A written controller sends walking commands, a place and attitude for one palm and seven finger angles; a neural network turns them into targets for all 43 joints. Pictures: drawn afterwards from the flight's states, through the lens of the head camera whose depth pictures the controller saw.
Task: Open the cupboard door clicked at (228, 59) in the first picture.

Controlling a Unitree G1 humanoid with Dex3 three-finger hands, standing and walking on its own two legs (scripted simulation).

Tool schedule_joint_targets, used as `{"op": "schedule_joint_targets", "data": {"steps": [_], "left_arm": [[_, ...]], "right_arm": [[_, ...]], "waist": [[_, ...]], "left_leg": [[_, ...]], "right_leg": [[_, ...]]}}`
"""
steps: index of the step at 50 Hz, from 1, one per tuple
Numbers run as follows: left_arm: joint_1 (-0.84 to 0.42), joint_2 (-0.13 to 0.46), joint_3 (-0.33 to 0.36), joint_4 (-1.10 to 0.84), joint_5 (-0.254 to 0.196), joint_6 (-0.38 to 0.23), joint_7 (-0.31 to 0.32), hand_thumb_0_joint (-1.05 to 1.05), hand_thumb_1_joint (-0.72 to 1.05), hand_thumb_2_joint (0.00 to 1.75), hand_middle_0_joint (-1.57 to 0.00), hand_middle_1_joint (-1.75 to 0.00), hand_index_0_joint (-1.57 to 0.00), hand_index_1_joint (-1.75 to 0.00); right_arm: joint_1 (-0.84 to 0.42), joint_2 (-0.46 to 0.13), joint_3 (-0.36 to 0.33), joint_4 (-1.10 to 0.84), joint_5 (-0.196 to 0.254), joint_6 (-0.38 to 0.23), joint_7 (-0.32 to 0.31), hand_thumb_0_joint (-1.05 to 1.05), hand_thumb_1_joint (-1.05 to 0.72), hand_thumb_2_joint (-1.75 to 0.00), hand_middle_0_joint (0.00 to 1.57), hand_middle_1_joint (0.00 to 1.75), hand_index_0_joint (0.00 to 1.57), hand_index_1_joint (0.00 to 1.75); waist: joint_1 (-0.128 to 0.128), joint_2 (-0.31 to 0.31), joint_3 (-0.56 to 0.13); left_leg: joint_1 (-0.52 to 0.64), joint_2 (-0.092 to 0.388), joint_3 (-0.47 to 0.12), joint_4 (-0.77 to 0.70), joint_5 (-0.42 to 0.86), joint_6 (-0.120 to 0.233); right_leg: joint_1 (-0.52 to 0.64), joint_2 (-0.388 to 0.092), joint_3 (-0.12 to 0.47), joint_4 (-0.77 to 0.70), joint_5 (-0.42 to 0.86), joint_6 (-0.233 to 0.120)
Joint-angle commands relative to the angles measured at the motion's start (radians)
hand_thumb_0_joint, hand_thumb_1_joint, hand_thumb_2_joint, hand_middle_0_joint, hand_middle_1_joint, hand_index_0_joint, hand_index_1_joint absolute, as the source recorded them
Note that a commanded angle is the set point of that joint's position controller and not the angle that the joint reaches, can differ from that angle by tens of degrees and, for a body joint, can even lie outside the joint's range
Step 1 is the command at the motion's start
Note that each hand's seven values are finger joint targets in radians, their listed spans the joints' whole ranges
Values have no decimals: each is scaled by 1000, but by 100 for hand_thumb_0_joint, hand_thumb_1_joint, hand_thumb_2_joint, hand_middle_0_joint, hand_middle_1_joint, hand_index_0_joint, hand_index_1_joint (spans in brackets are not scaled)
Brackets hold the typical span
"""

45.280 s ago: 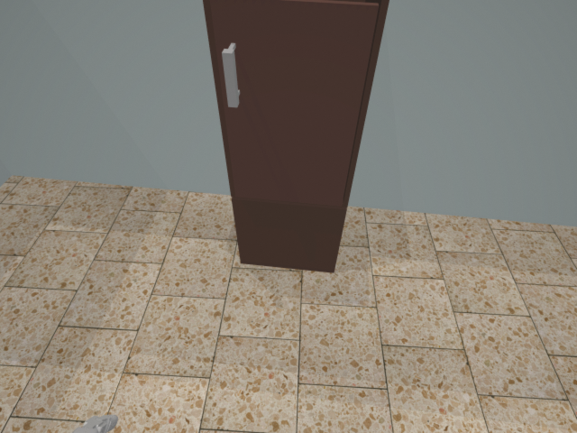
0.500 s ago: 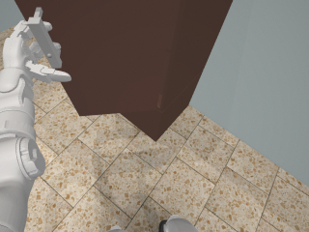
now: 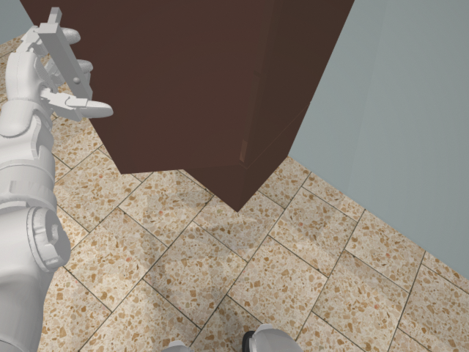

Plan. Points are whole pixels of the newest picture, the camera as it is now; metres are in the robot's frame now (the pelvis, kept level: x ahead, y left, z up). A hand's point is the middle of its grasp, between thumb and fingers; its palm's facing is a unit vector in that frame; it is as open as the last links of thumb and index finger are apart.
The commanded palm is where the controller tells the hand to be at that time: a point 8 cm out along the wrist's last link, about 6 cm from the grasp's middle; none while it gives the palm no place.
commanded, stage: close the thumb around the handle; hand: left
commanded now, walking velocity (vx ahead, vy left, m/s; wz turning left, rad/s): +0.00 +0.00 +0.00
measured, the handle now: (70, 57) +0.58 +0.22 +0.12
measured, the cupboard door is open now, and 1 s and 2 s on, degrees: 47 53 95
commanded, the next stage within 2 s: pull the door open along its arc in 0.56 s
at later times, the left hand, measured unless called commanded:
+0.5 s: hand (78, 82) +0.52 +0.20 +0.12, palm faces +0.02 -1.00 -0.01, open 6.2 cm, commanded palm +0.50 +0.23 +0.12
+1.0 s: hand (82, 97) +0.49 +0.19 +0.12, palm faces +0.01 -1.00 -0.01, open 6.2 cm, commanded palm +0.43 +0.24 +0.12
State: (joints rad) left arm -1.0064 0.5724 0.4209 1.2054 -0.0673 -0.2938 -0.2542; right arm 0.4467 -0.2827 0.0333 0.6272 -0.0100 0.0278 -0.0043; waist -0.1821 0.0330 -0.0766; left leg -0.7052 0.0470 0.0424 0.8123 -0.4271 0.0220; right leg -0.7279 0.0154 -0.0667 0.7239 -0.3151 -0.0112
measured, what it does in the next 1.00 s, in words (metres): stands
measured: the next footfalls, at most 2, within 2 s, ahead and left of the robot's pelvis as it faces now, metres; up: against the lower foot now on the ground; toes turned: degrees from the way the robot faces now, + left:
none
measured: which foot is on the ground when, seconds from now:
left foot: down 0.00-1.00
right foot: down 0.00-1.00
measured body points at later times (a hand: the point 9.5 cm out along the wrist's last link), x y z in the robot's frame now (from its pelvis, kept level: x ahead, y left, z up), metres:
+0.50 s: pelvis +0.00 +0.00 +0.00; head +0.11 +0.01 +0.44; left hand +0.51 +0.25 +0.13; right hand -0.01 -0.27 -0.11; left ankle -0.03 +0.10 -0.70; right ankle +0.01 -0.12 -0.70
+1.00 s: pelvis +0.01 +0.00 +0.01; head +0.09 -0.01 +0.45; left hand +0.48 +0.24 +0.13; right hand +0.02 -0.27 -0.11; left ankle -0.03 +0.10 -0.70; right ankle +0.01 -0.12 -0.70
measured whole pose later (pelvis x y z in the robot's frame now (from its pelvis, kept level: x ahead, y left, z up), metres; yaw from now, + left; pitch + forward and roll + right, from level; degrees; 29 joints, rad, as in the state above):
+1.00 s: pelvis +0.01 +0.00 +0.01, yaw -1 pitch +16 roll -2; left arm -0.74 0.46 0.41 0.96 -0.15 -0.26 -0.27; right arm 0.44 -0.28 0.02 0.59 0.02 0.06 0.00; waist -0.14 0.05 -0.11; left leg -0.59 0.05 0.07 0.74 -0.43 0.02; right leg -0.64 0.03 -0.04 0.68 -0.32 -0.02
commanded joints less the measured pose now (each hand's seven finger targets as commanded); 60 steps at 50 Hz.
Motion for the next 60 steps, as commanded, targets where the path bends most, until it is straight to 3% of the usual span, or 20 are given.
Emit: {"op": "schedule_joint_targets", "data": {"steps": [1,5,7,9,15,18,22,24,26,27,31,33,34,39,44,55,56,57,58,60], "left_arm": [[-486,232,12,-207,-39,-69,-13,0,-5,49,-33,-125,-33,-125],[-477,282,30,-164,-19,-35,-14,0,17,59,-35,-127,-35,-127],[-477,304,46,-202,-19,-49,-12,0,28,64,-36,-128,-36,-128],[-454,263,23,-224,-23,-61,-15,0,40,68,-36,-130,-36,-130],[-459,278,25,-159,-30,-45,-28,0,73,83,-39,-133,-39,-133],[-503,261,3,-232,-23,-55,-26,0,90,90,-40,-135,-40,-135],[-460,245,18,-270,-42,-79,-18,0,90,90,-40,-135,-40,-135],[-464,193,-17,-241,-48,-68,-18,0,90,90,-40,-135,-40,-135],[-500,196,-19,-251,-45,-71,-5,0,90,90,-40,-135,-40,-135],[-489,214,-4,-247,-37,-70,0,0,90,90,-40,-135,-40,-135],[-475,232,4,-247,-19,-75,17,0,90,90,-40,-135,-40,-135],[-478,224,-4,-210,-15,-68,17,0,90,90,-40,-135,-40,-135],[-447,260,23,-195,-12,-67,14,0,90,90,-40,-135,-40,-135],[-343,240,26,-276,-32,-71,-13,0,90,90,-40,-135,-40,-135],[-174,211,38,-379,-74,-58,-28,0,90,90,-40,-135,-40,-135],[395,54,22,-759,-172,39,-7,0,90,90,-40,-135,-40,-135],[398,48,144,-874,-213,54,127,0,90,90,-40,-135,-40,-135],[486,-75,56,-903,-202,77,195,0,90,90,-40,-135,-40,-135],[556,-126,32,-942,-199,92,237,0,90,90,-40,-135,-40,-135],[617,-159,16,-1055,-169,109,319,0,90,90,-40,-135,-40,-135]], "right_arm": [[178,-178,-65,-35,1,-6,-15,0,-90,-90,20,30,20,30],[180,-182,-62,-31,2,-2,-20,0,-90,-90,20,30,20,30],[178,-180,-61,-40,1,-3,-19,0,-90,-90,20,30,20,30],[174,-173,-62,-47,0,-3,-17,0,-90,-90,20,30,20,30],[173,-182,-61,-39,5,1,-21,0,-90,-90,20,30,20,30],[170,-176,-62,-41,3,-2,-21,0,-90,-90,20,30,20,30],[173,-173,-68,-38,-1,-4,-16,0,-90,-90,20,30,20,30],[164,-172,-66,-33,3,-3,-13,0,-90,-90,20,30,20,30],[166,-175,-67,-29,1,-5,-15,0,-90,-90,20,30,20,30],[167,-175,-69,-27,1,-5,-14,0,-90,-90,20,30,20,30],[170,-173,-67,-28,-2,-5,-13,0,-90,-90,20,30,20,30],[166,-171,-64,-22,-2,-5,-12,0,-90,-90,20,30,20,30],[167,-176,-64,-26,-1,-4,-13,0,-90,-90,20,30,20,30],[147,-169,-67,-62,3,0,-12,0,-90,-90,20,30,20,30],[110,-165,-72,-105,15,8,-7,0,-90,-90,20,30,20,30],[-46,-130,-76,-205,50,-8,5,0,-90,-90,20,30,20,30],[-95,-96,-76,-218,51,-18,10,0,-90,-90,20,30,20,30],[-117,-84,-71,-221,48,-28,18,0,-90,-90,20,30,20,30],[-130,-82,-72,-218,52,-34,23,0,-90,-90,20,30,20,30],[-155,-78,-76,-216,47,-39,30,0,-90,-90,20,30,20,30]], "waist": [[-12,98,-469],[-11,85,-423],[0,104,-468],[2,114,-484],[-15,56,-413],[-12,152,-465],[2,126,-525],[-10,121,-463],[-21,104,-438],[-8,133,-462],[-6,106,-469],[-16,94,-427],[-2,78,-425],[38,115,-514],[80,78,-515],[181,-11,-394],[260,18,-390],[237,20,-361],[234,19,-324],[237,-29,-329]], "left_leg": [[293,-18,-76,-56,508,4],[233,-21,-70,-67,450,9],[248,-24,-68,-63,476,10],[269,-23,-64,-59,508,7],[207,-25,-62,-69,418,14],[279,-24,-69,-64,472,8],[342,-13,-83,-51,569,0],[322,-13,-83,-60,523,-2],[314,-15,-85,-63,507,4],[322,-16,-84,-62,514,1],[301,-20,-78,-56,528,6],[274,-20,-76,-61,481,6],[250,-23,-73,-66,463,7],[301,-22,-65,-65,557,3],[291,-21,-44,-86,577,9],[263,-29,2,-175,584,16],[259,-42,-1,-173,581,1],[277,-39,4,-194,575,-8],[289,-33,3,-204,580,-16],[302,-31,4,-211,579,-19]], "right_leg": [[245,34,36,-31,414,-7],[252,28,38,-38,393,-4],[282,27,45,-33,426,-5],[282,28,43,-31,450,-6],[278,28,45,-42,400,-1],[249,26,41,-35,406,-5],[253,34,33,-26,442,-6],[222,34,28,-34,402,-6],[217,35,28,-37,392,-6],[219,32,32,-34,392,-6],[248,30,36,-26,430,-7],[231,29,35,-34,400,-3],[256,28,38,-33,397,-5],[310,25,38,-18,470,-8],[390,27,42,-29,524,-10],[567,3,45,-63,629,-13],[563,8,31,-79,596,-13],[564,9,22,-84,576,-12],[538,7,11,-93,548,-11],[560,7,7,-93,552,-12]]}}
